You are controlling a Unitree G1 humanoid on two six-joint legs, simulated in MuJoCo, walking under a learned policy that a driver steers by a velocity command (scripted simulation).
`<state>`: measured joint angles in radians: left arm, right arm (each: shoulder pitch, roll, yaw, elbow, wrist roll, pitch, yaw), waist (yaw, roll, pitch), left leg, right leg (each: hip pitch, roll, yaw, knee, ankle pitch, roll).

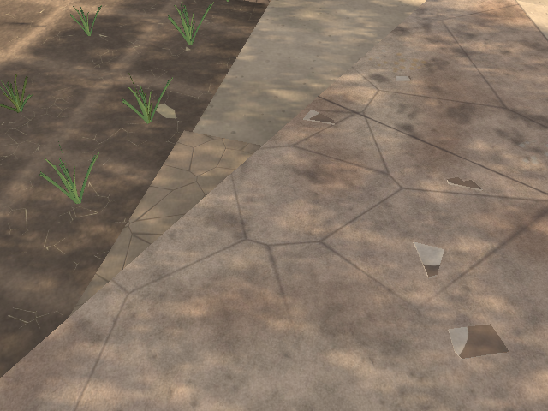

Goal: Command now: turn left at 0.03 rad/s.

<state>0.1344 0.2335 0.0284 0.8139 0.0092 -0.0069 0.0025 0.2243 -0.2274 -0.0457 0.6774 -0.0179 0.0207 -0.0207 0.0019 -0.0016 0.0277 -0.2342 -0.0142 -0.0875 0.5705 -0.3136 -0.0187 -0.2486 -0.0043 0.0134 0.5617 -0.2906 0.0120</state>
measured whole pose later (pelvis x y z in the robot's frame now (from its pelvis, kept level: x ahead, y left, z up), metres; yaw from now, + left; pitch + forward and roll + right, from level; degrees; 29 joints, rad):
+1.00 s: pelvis +0.00 +0.00 +0.00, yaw +0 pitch -2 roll +0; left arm 0.21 0.20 0.03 1.08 0.00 0.00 0.04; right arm 0.27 -0.19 -0.03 1.00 0.00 0.00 -0.05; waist 0.01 0.00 0.04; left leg -0.20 -0.01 -0.08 0.50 -0.28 -0.03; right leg -0.22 0.00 0.02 0.51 -0.26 0.01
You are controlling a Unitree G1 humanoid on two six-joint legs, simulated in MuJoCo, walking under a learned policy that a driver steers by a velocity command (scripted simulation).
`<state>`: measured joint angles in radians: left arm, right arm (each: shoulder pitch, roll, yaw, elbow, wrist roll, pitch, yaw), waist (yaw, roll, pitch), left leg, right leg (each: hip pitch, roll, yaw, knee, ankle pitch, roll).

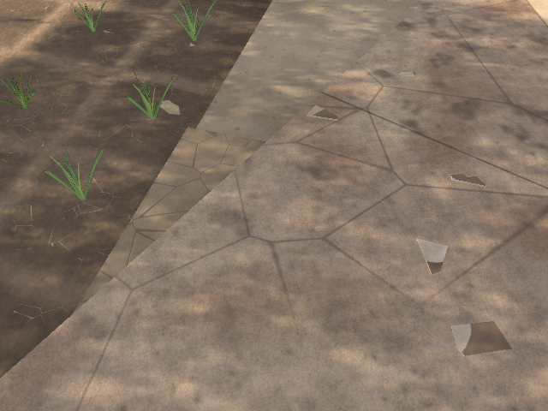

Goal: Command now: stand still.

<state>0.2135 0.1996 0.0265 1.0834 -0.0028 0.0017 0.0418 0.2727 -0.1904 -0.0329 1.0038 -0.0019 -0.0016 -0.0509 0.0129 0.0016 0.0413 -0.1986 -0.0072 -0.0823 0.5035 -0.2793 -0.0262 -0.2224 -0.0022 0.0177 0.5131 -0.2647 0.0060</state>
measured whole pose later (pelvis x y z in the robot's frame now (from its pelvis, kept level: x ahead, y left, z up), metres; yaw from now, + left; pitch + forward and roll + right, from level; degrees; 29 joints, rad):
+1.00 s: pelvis +0.15 +0.03 +0.00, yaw -12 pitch +3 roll +0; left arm 0.06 0.24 0.07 0.83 0.03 -0.01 -0.08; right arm 0.52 -0.18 -0.03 1.06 -0.04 -0.13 -0.02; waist -0.06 -0.03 -0.04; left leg 0.12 0.02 0.22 0.19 -0.36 -0.01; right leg -0.81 -0.06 -0.05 1.13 -0.07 -0.09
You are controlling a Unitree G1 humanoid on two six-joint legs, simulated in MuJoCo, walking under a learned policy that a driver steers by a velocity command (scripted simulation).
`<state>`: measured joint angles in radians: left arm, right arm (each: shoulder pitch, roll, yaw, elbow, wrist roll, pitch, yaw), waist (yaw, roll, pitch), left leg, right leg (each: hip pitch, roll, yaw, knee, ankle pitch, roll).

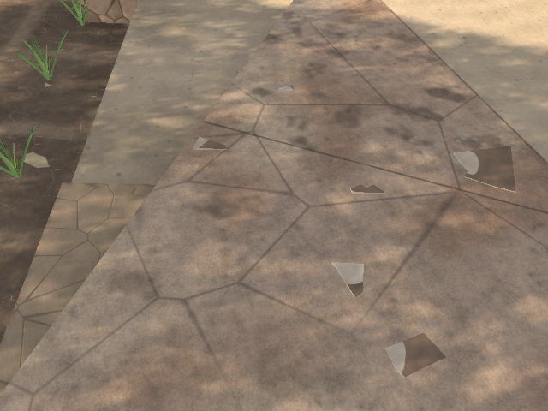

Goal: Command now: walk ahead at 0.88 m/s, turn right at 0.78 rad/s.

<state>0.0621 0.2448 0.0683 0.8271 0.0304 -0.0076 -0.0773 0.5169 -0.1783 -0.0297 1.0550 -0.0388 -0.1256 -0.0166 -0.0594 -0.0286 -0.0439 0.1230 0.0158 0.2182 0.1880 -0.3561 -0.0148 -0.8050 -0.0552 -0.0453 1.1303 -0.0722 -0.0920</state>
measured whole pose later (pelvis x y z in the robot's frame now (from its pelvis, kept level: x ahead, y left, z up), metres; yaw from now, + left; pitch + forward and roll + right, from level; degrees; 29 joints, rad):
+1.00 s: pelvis +0.52 -0.14 +0.00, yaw -23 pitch +1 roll +1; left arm 0.25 0.21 0.04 0.88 0.01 0.02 0.04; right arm 0.18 -0.22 -0.02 0.85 -0.01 -0.03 -0.01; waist -0.01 0.02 0.00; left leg -0.38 -0.06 0.04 0.48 -0.15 0.05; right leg -0.31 -0.03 0.05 0.59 -0.30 0.02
